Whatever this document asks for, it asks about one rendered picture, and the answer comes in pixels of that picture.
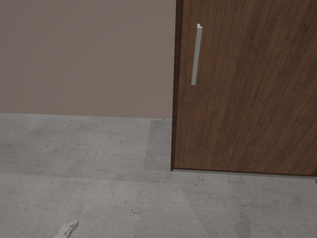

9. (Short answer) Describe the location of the left robot hand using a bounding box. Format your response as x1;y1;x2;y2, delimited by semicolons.
54;220;79;238

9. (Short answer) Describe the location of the handle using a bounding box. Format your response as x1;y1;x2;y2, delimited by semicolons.
191;24;202;85

